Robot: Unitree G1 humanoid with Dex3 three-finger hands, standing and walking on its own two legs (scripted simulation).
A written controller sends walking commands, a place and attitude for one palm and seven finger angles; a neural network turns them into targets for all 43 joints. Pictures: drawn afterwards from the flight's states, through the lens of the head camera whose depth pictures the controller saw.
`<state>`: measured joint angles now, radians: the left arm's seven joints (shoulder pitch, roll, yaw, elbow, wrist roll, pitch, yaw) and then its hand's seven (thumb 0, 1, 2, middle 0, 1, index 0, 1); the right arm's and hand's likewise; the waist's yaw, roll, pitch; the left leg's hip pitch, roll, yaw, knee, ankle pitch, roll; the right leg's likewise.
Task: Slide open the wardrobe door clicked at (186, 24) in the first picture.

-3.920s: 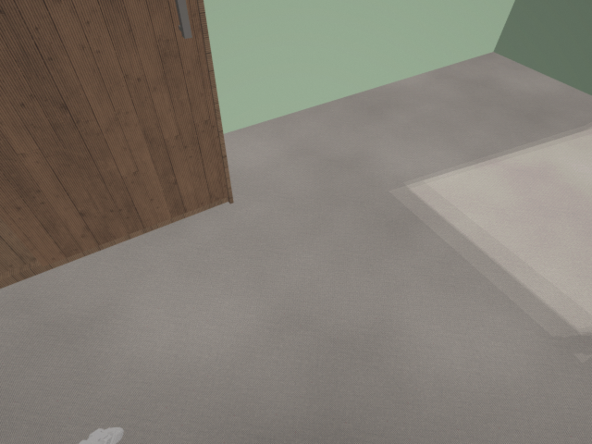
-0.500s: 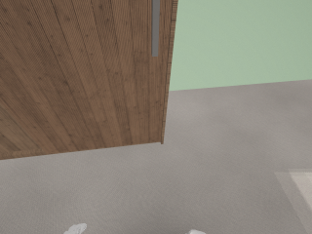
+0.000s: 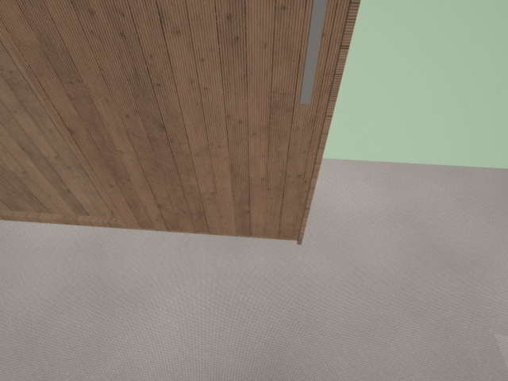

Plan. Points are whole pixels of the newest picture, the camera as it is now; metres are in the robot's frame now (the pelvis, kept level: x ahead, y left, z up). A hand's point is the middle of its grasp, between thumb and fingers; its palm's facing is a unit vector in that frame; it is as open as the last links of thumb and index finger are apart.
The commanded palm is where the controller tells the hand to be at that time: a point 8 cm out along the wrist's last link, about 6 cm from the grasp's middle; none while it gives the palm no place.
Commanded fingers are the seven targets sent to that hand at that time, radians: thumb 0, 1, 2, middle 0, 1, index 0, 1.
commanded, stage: take the last steps up to it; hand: right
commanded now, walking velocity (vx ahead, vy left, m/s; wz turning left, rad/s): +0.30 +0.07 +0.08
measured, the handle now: (312, 39) +0.74 -0.05 +0.17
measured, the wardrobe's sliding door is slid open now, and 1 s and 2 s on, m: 0.00 0.00 0.00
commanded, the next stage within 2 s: come to a stop and stand still in 0.66 s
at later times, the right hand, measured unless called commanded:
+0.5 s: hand out of the picture +0.06 -0.14 -0.20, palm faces +0.06 +0.99 -0.14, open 7.4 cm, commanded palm none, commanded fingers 0.00 -0.90 -0.90 0.20 0.30 0.20 0.30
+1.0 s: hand (326, 299) +0.31 -0.11 -0.17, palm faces +0.03 +0.97 -0.26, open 7.2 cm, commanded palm none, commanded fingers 0.00 -0.90 -0.90 0.20 0.30 0.20 0.30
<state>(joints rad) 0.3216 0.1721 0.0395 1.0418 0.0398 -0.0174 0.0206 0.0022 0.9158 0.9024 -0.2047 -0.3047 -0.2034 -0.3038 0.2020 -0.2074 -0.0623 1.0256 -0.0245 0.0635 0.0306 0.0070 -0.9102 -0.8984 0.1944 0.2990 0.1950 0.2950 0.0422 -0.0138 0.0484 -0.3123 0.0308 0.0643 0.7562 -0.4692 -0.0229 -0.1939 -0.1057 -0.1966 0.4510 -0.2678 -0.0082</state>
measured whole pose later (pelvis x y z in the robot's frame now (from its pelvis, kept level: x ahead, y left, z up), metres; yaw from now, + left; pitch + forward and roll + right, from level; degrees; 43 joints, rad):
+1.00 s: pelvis +0.26 +0.07 -0.01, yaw +0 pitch +0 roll -1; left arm 0.26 0.15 0.04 1.11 0.01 0.03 0.02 0.00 0.92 0.90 -0.20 -0.30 -0.20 -0.30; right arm 0.19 -0.15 -0.03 1.06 -0.02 -0.02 -0.04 0.01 -0.94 -0.90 0.20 0.30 0.20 0.30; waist 0.00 -0.04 0.04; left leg -0.28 0.05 0.13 0.53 -0.24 0.04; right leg -0.28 -0.05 -0.08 0.76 -0.50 0.03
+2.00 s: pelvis +0.23 +0.06 +0.00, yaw +0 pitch -2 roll +0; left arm 0.30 0.12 0.01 1.18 0.02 0.01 0.03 0.00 0.91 0.90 -0.20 -0.30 -0.20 -0.30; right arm 0.26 -0.14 -0.01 1.13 0.00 0.00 -0.03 0.01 -0.93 -0.90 0.20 0.30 0.20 0.30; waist 0.01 -0.02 0.04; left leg -0.12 -0.02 0.06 0.43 -0.28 0.04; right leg -0.18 -0.09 -0.04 0.42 -0.21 0.06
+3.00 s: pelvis +0.22 +0.02 -0.01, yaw +1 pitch -1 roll +0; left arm 0.26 0.17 -0.01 1.10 0.01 -0.02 0.02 0.00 0.92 0.90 -0.20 -0.30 -0.20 -0.30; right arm 0.27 -0.18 0.01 1.09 -0.01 0.00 -0.03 0.00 -0.91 -0.90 0.20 0.30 0.20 0.30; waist -0.01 0.00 0.04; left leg -0.16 0.05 0.03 0.48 -0.30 -0.03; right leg -0.21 0.01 -0.07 0.48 -0.26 -0.03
